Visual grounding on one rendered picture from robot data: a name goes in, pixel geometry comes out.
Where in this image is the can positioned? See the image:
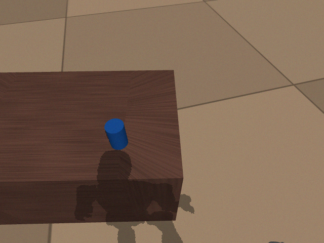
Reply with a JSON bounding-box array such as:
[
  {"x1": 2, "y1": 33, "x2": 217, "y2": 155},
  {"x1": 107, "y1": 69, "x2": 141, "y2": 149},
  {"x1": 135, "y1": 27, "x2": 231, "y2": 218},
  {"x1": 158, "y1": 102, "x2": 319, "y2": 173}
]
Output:
[{"x1": 104, "y1": 118, "x2": 128, "y2": 150}]

